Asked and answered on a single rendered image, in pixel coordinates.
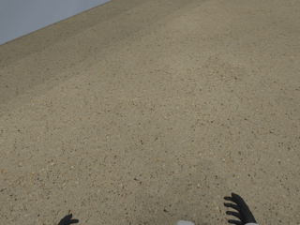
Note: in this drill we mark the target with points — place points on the robot left hand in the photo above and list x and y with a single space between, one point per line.
67 220

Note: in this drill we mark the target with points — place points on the robot right hand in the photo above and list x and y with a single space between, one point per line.
244 214

